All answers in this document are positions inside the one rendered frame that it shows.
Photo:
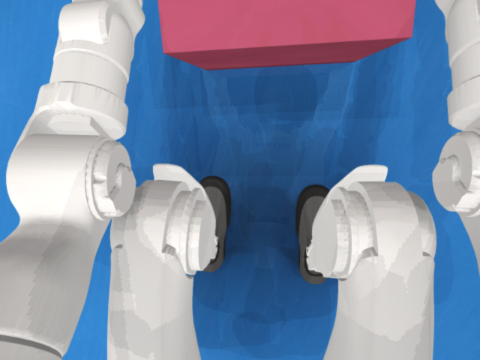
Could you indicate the robot left upper arm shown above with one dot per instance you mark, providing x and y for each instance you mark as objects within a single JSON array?
[{"x": 66, "y": 189}]

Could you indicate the right robot forearm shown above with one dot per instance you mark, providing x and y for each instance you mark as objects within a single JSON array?
[{"x": 462, "y": 34}]

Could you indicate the carton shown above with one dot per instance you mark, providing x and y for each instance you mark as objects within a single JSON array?
[{"x": 232, "y": 34}]

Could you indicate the robot right upper arm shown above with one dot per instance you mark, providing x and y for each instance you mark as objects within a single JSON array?
[{"x": 456, "y": 181}]

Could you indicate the left robot forearm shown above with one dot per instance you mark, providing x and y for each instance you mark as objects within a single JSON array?
[{"x": 91, "y": 68}]

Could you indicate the right robot shin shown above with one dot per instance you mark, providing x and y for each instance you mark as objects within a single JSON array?
[{"x": 370, "y": 173}]

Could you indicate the right robot foot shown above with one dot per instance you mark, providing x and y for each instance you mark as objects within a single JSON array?
[{"x": 308, "y": 204}]

